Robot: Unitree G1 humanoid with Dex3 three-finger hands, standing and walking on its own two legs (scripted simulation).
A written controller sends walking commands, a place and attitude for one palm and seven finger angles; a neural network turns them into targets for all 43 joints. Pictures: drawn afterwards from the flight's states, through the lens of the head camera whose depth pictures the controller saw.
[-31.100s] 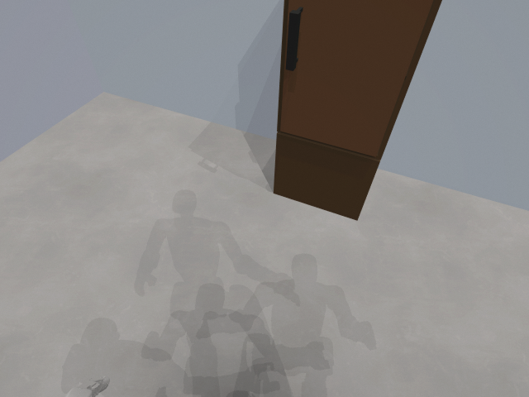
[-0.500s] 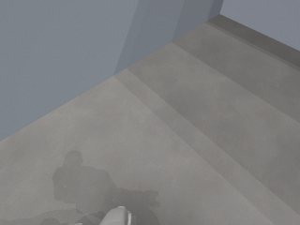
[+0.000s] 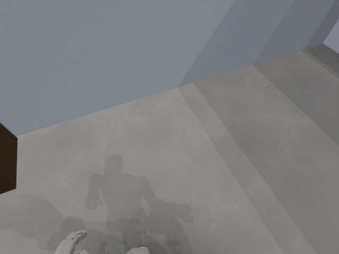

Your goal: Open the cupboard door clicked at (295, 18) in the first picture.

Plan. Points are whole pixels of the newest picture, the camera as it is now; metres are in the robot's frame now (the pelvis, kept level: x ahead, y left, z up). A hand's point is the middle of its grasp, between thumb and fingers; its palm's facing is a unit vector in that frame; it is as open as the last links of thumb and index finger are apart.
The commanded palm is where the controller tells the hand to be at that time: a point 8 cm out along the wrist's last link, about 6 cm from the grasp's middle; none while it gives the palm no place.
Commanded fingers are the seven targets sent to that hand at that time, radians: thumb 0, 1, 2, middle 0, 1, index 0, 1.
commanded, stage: turn to face it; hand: left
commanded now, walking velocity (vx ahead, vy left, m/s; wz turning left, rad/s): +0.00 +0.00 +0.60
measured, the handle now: out of the picture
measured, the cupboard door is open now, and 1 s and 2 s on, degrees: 44 44 44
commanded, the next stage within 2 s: take the last steps up to it in 1.78 s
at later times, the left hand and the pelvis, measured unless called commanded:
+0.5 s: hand out of the picture +0.01 +0.24 -0.17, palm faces +0.33 -0.92 -0.23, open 7.4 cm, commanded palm none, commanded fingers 0.00 0.90 0.90 -0.20 -0.30 -0.20 -0.30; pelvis +0.01 +0.02 +0.01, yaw +19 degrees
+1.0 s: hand out of the picture +0.00 +0.18 -0.14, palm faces +0.56 -0.79 -0.24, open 7.4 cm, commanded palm none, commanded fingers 0.00 0.90 0.90 -0.20 -0.30 -0.20 -0.30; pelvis +0.04 -0.03 +0.02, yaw +37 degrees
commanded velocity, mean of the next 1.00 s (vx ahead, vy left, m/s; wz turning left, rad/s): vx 0.00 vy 0.00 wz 0.60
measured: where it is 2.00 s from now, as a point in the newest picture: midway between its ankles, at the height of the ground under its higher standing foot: outside the picture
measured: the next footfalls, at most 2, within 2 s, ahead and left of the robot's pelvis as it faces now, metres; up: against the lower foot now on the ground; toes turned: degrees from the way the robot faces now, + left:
left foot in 0.34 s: +0.03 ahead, +0.12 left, +0.00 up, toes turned +19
right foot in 0.76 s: +0.12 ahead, -0.12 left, +0.00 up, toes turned +26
